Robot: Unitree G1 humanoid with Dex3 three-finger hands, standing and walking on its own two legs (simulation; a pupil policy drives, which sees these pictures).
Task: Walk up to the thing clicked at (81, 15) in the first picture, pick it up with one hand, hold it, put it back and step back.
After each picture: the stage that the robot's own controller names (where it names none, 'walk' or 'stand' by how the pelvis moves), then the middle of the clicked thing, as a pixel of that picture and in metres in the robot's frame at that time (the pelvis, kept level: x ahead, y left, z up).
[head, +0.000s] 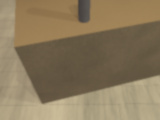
stand; (84, 0) +0.84 +0.00 +0.05
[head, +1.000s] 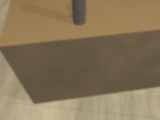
rise first; (78, 0) +0.76 +0.05 +0.07
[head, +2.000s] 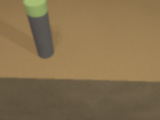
stand; (41, 31) +0.51 +0.18 +0.08
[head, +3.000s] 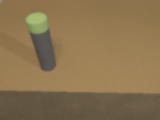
stand; (43, 45) +0.49 +0.18 +0.05
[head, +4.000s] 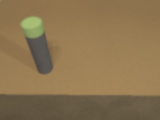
stand; (39, 49) +0.48 +0.18 +0.04
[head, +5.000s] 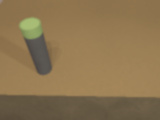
stand; (38, 50) +0.48 +0.19 +0.04
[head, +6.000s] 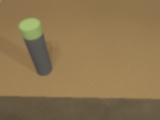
stand; (38, 50) +0.47 +0.19 +0.04
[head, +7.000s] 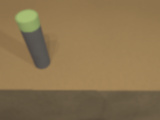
rise first; (35, 43) +0.48 +0.20 +0.05
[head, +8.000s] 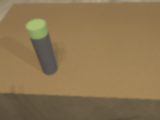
rise first; (44, 50) +0.48 +0.20 +0.05
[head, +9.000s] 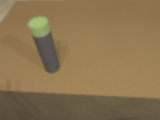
go down; (46, 48) +0.48 +0.19 +0.05
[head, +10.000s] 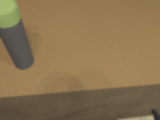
go down; (15, 40) +0.45 +0.19 +0.08
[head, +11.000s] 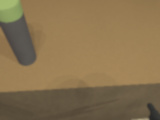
close in; (18, 35) +0.47 +0.18 +0.09
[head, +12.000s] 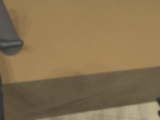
close; out of the picture +0.49 +0.20 +0.12
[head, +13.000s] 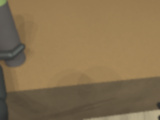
lift; (3, 30) +0.46 +0.21 +0.12
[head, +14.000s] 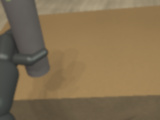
lift; (27, 32) +0.34 +0.15 +0.28
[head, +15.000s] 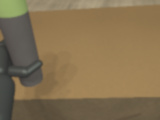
hold; (21, 44) +0.33 +0.17 +0.24
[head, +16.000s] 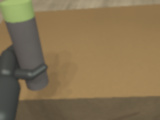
hold; (28, 49) +0.34 +0.16 +0.21
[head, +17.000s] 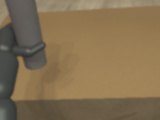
crouch; (27, 26) +0.38 +0.16 +0.26
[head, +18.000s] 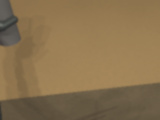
lower; out of the picture +0.49 +0.21 +0.24
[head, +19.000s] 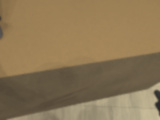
lower; out of the picture +0.55 +0.21 +0.14
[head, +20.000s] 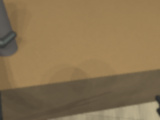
lower; out of the picture +0.50 +0.21 +0.12
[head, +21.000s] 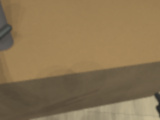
lower; out of the picture +0.52 +0.21 +0.13
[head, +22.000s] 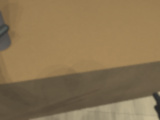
lower; out of the picture +0.52 +0.21 +0.13
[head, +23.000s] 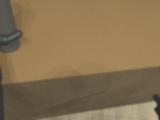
open; out of the picture +0.51 +0.20 +0.12
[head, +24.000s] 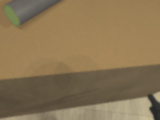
rise; out of the picture +0.61 +0.08 +0.06
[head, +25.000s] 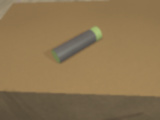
sink last; (77, 44) +0.59 +0.07 +0.00
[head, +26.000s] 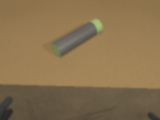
stand; (78, 37) +0.59 +0.06 -0.01
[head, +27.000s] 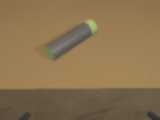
stand; (72, 38) +0.57 +0.06 +0.01
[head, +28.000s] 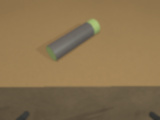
stand; (74, 38) +0.56 +0.05 +0.01
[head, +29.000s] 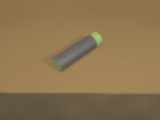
stand; (78, 50) +0.55 +0.04 -0.03
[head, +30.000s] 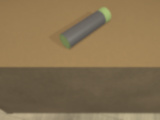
walk; (86, 27) +0.60 -0.01 -0.01
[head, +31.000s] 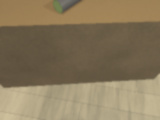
walk; out of the picture +0.82 +0.05 -0.02
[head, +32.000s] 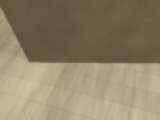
stand; out of the picture +1.13 -0.02 -0.02
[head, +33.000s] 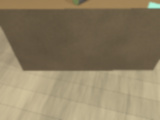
stand; out of the picture +1.08 -0.03 -0.04
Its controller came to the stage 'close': yes
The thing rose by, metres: 0.20
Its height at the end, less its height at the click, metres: -0.09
